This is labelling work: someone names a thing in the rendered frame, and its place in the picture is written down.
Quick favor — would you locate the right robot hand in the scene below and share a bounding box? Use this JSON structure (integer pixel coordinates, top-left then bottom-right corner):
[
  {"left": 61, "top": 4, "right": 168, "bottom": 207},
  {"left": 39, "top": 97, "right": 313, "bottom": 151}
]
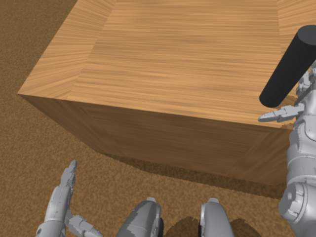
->
[{"left": 258, "top": 60, "right": 316, "bottom": 122}]

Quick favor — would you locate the can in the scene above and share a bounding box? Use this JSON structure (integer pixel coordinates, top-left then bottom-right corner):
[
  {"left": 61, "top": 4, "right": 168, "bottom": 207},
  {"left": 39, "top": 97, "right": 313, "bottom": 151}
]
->
[{"left": 259, "top": 25, "right": 316, "bottom": 108}]

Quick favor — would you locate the right robot arm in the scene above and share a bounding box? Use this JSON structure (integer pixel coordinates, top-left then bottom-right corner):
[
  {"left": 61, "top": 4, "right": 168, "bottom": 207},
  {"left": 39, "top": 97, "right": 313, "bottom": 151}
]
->
[{"left": 278, "top": 115, "right": 316, "bottom": 237}]

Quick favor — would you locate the left robot arm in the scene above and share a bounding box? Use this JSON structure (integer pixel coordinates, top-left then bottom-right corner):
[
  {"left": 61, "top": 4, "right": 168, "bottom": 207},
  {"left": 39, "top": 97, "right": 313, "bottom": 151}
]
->
[{"left": 35, "top": 221, "right": 66, "bottom": 237}]

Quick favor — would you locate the left robot hand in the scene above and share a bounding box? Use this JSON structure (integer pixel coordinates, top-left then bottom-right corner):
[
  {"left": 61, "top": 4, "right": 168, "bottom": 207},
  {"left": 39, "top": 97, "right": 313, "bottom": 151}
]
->
[{"left": 44, "top": 160, "right": 103, "bottom": 237}]

